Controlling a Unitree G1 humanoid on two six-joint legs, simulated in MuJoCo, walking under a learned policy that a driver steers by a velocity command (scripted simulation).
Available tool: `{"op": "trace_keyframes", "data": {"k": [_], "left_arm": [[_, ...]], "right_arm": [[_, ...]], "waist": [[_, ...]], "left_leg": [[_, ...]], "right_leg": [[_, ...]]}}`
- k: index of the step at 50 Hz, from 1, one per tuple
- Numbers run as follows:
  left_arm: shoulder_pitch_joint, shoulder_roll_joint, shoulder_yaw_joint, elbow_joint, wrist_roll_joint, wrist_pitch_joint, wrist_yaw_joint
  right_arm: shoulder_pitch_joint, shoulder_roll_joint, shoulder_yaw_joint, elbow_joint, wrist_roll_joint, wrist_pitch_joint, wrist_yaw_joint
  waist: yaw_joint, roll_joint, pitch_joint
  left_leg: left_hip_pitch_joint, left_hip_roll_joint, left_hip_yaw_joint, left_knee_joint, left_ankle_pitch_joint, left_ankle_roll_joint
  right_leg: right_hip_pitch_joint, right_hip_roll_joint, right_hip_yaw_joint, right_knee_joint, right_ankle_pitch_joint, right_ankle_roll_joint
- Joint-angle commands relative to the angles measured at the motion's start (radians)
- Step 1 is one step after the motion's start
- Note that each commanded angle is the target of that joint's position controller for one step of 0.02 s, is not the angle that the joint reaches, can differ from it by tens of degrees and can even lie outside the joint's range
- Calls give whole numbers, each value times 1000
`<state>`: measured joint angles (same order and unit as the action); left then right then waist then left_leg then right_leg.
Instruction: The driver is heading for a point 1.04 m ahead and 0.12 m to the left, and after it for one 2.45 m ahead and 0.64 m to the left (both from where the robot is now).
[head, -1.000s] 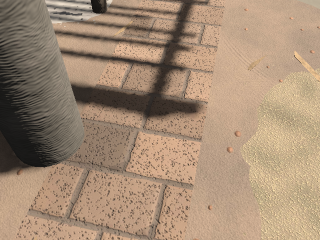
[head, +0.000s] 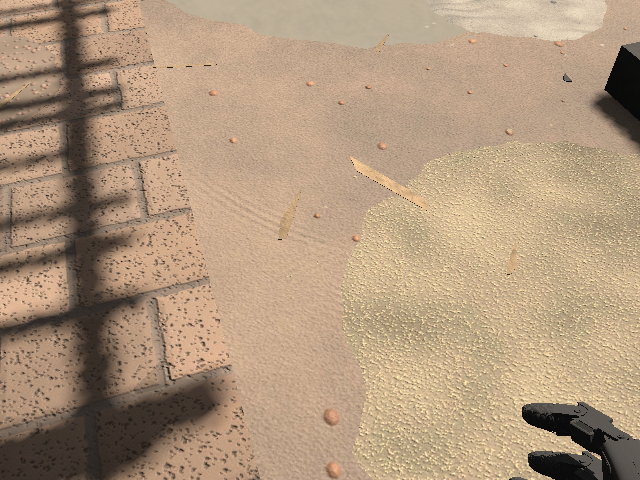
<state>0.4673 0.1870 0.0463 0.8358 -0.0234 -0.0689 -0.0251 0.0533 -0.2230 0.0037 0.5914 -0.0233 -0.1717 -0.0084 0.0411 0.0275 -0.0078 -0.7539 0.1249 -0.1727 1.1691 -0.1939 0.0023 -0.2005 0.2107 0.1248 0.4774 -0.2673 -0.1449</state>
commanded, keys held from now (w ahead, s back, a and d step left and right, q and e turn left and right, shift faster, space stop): w+e+shift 0.18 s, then w+shift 0.14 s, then w+q+shift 0.34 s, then q+shift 0.34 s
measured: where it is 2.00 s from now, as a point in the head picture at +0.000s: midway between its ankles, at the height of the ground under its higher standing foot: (414, 317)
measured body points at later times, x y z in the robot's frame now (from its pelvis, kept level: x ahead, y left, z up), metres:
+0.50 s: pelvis +0.39 +0.01 +0.01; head +0.40 +0.00 +0.46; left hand +0.72 +0.10 -0.03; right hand +0.22 -0.22 -0.12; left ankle +0.34 +0.17 -0.73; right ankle +0.51 -0.20 -0.67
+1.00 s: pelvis +0.75 -0.09 -0.03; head +0.79 -0.07 +0.42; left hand +0.80 +0.21 -0.15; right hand +0.98 -0.36 -0.09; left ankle +0.91 -0.04 -0.73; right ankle +0.58 -0.23 -0.71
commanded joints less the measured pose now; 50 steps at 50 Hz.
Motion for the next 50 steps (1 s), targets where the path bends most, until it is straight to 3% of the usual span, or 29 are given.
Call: {"op": "trace_keyframes", "data": {"k": [1, 3, 6, 8, 9, 10, 11, 12, 13, 14, 16, 18, 22, 25, 27, 29, 30, 31, 32, 33, 34, 35, 36, 38, 41, 44, 48, 49, 50], "left_arm": [[-166, 164, 36, -133, -19, -30, 37], [-102, 183, 45, -119, -28, -25, 36], [-90, 170, 50, -114, -36, -20, 42], [-140, 155, 46, -138, -12, -14, 31], [-185, 89, 20, -179, 25, -13, 17], [1, -16, -16, -223, -26, -24, 7], [-13, 71, -16, -197, -66, -19, 22], [-132, 133, -7, -199, -39, -11, 23], [-218, 135, -7, -211, -8, -11, 19], [-297, 114, -8, -240, 12, -18, 16], [-295, 83, -11, -253, -15, -12, 6], [-309, 62, -22, -267, -7, -11, 3], [-419, 90, -34, -302, 25, -45, -12], [-521, 113, -29, -318, 11, -63, -22], [-538, 152, -8, -323, -4, -70, -18], [-421, 222, 33, -303, -9, -79, -7], [-249, 246, 53, -273, -3, -77, 7], [-6, 326, 76, -237, 16, -66, 24], [45, 381, 78, -214, 45, -61, 5], [25, 285, 64, -194, 32, -59, 0], [-25, 223, 47, -177, 23, -55, 5], [-111, 181, 33, -173, 35, -49, 5], [-184, 140, 25, -168, 49, -45, 3], [-285, 101, 23, -156, 41, -46, 12], [-389, 167, 38, -149, 27, -54, 37], [-395, 239, 55, -136, 11, -45, 66], [-397, 318, 79, -144, -27, -21, 60], [-397, 295, 71, -151, -25, -19, 51], [-323, 165, 36, -146, 15, -18, 34]], "right_arm": [[-56, -64, -19, -86, -23, 5, -13], [-116, -68, -29, -122, 24, 10, -18], [-111, -154, -72, -139, 72, 9, -21], [140, -218, -115, -93, 74, -5, -20], [401, -263, -126, -57, 60, 2, -28], [464, -330, -132, -16, 10, 2, -7], [407, -238, -122, -30, 10, 6, 2], [378, -153, -108, -21, 23, 20, -3], [372, -147, -103, 8, 19, 35, -1], [359, -151, -103, 31, 12, 40, 8], [318, -98, -83, 66, 16, 37, 23], [332, -73, -70, 104, 42, 36, 36], [309, -173, -91, 100, 50, 38, 20], [365, -221, -98, 112, 69, 39, 14], [413, -202, -87, 137, 72, 55, 11], [447, -210, -80, 164, 54, 73, 11], [419, -213, -78, 156, 43, 73, 13], [405, -121, -47, 121, 11, 64, 11], [543, -4, -16, 91, 81, 48, 7], [460, -82, -33, 96, 117, 50, -7], [346, -114, -45, 79, 109, 59, -13], [292, -118, -50, 71, 82, 74, -15], [277, -113, -60, 64, 61, 90, -11], [311, -78, -67, 61, 66, 133, 3], [235, -53, -55, 8, 41, 145, 20], [219, -82, -65, 22, 26, 134, 67], [379, -231, -129, 38, 34, 160, 81], [496, -287, -159, 61, 36, 165, 66], [434, -327, -160, 58, 49, 163, 43]], "waist": [[-50, -21, 100], [9, -81, 48], [1, -163, 20], [-145, -166, -138], [-249, -110, -331], [-121, 412, -490], [-140, 420, -357], [-175, 250, -183], [-169, 46, -96], [-154, -37, -19], [-85, 20, 39], [-48, 38, 71], [-41, 14, 114], [-81, 38, 110], [-82, 68, 114], [-1, 81, 22], [99, 106, -73], [186, -32, -270], [89, -351, -434], [108, -259, -291], [102, -184, -122], [57, -94, -36], [4, -114, 23], [-73, -169, 56], [-104, -140, 109], [-88, -104, 14], [-196, -108, -114], [-263, -57, -157], [-177, 207, -71]], "left_leg": [[347, -80, 163, -372, 241, -43], [440, -147, 164, -536, 294, -68], [436, -151, 83, -686, 202, -63], [674, -119, 87, -674, 125, 6], [1022, 48, -57, -590, -68, 72], [1317, 306, -703, -829, -518, 256], [1236, 323, -855, -896, -784, 250], [1098, 257, -668, -893, -669, 207], [957, 200, -484, -887, -450, 181], [834, 147, -368, -900, -303, 172], [683, 106, -246, -946, -211, 175], [613, 86, -211, -979, -170, 207], [485, 65, -126, -1018, -21, 219], [398, 62, -71, -1058, -19, 198], [500, 83, -89, -1012, 15, 177], [563, 44, -46, -775, 345, 137], [432, 8, -32, -537, 412, 109], [217, -55, 17, -142, 159, 87], [-30, -128, 7, 179, -294, 66], [-152, -78, 1, 291, -234, 61], [-195, -43, 34, 300, -159, 49], [-133, -8, 51, 260, -109, 30], [-80, 7, 59, 210, -105, 14], [4, 33, 77, 133, -143, -1], [49, 20, 133, -116, 2, -19], [274, -60, 229, -423, 303, 10], [555, -174, 295, -489, 213, 107], [747, -192, 267, -541, 270, 143], [817, -107, 99, -603, 608, 184]], "right_leg": [[-447, -113, 196, -238, 100, -133], [-370, -128, 254, -209, 57, -105], [-109, -186, 377, -87, 86, -75], [-29, -169, 336, 223, 388, -18], [-195, -146, 253, 566, 322, 13], [-538, -45, 149, 889, -291, 52], [-705, -170, 92, 1014, -207, 47], [-747, -203, 48, 1037, -120, 47], [-700, -232, 14, 1002, -72, 45], [-665, -250, 6, 938, -55, 36], [-592, -286, 20, 845, -58, 34], [-590, -306, -1, 743, -53, 41], [-491, -319, -36, 405, 210, 96], [-222, -250, -85, 213, 313, 134], [-179, -231, -78, 107, 273, 134], [6, -184, -114, 52, 163, 93], [252, -230, -93, 100, 164, 75], [571, -449, 142, 109, -10, 32], [733, -666, 679, -97, -350, -105], [624, -636, 714, -199, -489, -86], [484, -621, 520, -196, -261, -63], [330, -580, 349, -186, 46, -47], [211, -530, 195, -177, 332, -36], [74, -489, -14, -185, 574, 1], [-42, -475, -168, -251, 644, 5], [-6, -411, -300, -188, 633, 53], [81, -430, -308, 176, 910, 94], [-21, -397, -301, 417, 769, 127], [-213, -245, -290, 732, -202, 180]]}}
